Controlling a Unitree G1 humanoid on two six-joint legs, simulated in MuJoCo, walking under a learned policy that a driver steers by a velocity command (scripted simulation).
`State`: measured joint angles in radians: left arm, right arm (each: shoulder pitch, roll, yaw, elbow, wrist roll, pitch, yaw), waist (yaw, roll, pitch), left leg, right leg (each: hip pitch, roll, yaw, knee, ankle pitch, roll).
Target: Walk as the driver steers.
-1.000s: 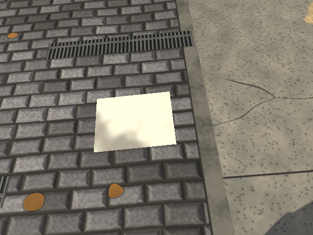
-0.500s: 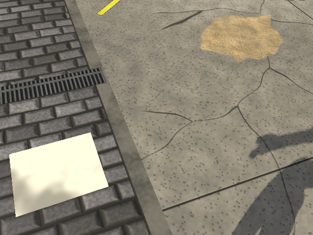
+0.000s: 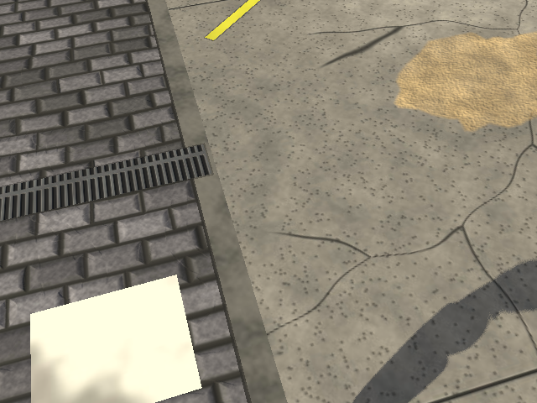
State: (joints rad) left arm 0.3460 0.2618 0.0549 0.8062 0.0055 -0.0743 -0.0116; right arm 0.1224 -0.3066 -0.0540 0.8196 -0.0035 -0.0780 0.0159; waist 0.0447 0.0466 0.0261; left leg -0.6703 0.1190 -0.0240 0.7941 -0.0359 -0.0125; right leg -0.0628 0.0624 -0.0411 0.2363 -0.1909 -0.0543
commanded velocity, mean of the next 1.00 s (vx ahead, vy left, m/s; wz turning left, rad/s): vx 0.08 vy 0.00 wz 0.46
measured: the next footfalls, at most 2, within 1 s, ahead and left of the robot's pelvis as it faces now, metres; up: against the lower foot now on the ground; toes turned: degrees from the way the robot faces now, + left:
left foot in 0.16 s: +0.26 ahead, +0.12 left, +0.00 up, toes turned +3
right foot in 0.60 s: +0.28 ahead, -0.10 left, +0.00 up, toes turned +23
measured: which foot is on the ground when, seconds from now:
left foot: up 0.00-0.14, down 0.16-0.60, up 0.62-1.00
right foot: down 0.00-0.16, up 0.18-0.58, down 0.60-1.00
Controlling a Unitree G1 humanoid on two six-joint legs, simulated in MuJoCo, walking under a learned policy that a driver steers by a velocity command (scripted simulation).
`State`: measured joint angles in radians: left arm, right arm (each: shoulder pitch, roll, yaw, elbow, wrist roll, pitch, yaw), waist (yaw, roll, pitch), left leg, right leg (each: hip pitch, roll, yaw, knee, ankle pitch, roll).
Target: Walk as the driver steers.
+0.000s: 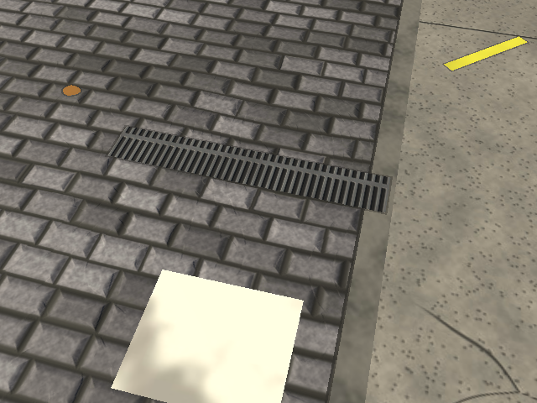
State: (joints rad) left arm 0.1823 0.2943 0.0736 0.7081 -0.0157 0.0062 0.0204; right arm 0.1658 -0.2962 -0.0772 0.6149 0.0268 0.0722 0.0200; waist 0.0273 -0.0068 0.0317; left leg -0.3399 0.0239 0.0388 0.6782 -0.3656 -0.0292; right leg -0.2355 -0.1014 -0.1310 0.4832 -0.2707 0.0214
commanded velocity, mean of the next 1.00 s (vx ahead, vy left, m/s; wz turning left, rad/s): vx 0.43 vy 0.00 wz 0.26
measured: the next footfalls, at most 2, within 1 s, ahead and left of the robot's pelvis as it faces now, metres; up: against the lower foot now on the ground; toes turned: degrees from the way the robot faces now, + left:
left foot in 0.04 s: +0.02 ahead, +0.12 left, +0.00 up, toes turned +4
right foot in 0.50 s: +0.38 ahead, -0.05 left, +0.00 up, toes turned +12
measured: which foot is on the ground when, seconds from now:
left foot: up 0.00-0.02, down 0.04-0.52, up 0.54-0.98, down 1.00-1.00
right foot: down 0.00-0.04, up 0.06-0.48, down 0.50-1.00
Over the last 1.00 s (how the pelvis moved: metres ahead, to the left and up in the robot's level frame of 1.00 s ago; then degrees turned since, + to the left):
0.18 0.01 -0.01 32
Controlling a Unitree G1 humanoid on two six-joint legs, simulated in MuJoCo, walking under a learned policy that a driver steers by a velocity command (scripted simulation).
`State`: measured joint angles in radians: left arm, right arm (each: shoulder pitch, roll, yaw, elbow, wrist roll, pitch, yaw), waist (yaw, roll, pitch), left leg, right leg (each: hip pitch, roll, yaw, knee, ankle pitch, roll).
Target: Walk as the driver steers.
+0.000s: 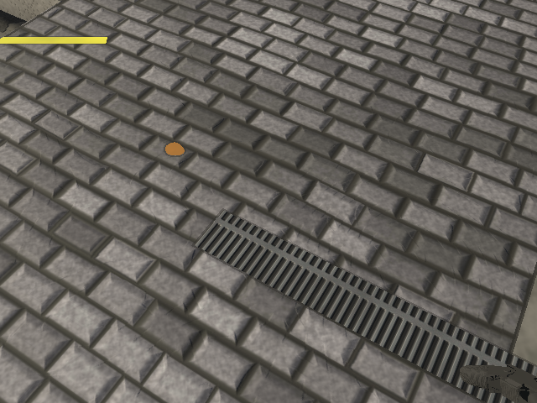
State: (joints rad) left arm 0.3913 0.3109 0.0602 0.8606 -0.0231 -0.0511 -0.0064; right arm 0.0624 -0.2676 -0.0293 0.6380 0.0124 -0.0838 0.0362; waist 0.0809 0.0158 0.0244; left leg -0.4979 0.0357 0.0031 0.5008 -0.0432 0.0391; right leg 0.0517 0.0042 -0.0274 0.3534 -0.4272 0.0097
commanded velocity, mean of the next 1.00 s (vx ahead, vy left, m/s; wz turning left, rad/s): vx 0.50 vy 0.00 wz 0.01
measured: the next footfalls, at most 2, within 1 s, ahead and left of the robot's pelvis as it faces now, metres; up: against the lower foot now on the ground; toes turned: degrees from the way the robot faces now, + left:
right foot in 0.52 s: +0.48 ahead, -0.12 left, +0.00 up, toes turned -2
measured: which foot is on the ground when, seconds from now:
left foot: down 0.00-0.54, up 0.56-1.00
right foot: down 0.00-0.02, up 0.04-0.50, down 0.52-1.00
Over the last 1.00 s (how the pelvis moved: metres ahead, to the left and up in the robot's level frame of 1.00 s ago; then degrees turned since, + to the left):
0.47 0.11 -0.01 13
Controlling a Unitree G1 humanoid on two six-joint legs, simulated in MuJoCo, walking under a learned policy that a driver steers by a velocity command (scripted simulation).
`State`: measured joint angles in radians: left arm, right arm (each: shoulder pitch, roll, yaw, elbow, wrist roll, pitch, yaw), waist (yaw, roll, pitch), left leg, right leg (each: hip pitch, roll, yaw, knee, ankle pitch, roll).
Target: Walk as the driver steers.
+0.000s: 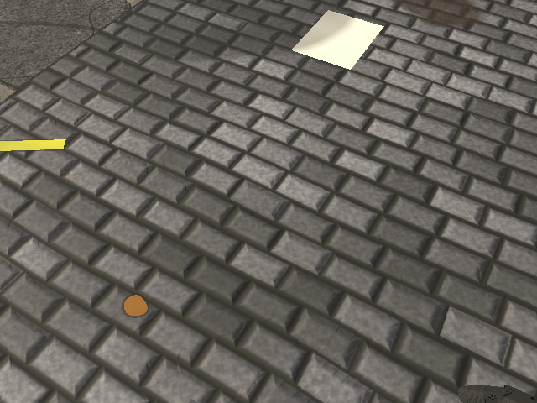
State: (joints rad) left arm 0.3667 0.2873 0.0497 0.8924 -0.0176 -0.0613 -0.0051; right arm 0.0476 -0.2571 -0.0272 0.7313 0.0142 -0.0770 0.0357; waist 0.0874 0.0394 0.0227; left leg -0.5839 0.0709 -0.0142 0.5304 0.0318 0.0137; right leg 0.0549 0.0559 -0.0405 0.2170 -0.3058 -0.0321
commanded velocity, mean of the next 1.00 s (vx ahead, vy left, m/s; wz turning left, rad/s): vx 0.50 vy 0.00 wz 0.00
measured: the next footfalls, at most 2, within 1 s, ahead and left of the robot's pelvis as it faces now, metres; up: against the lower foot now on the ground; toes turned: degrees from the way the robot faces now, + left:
left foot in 0.06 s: +0.22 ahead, +0.13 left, +0.00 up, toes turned +2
right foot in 0.60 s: +0.52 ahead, -0.11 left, +0.00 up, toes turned -2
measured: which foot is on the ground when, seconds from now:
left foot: up 0.00-0.04, down 0.06-0.62, up 0.64-1.00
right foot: down 0.00-0.06, up 0.08-0.58, down 0.60-1.00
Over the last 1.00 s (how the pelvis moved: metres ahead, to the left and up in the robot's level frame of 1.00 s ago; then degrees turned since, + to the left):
0.56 -0.02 0.01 0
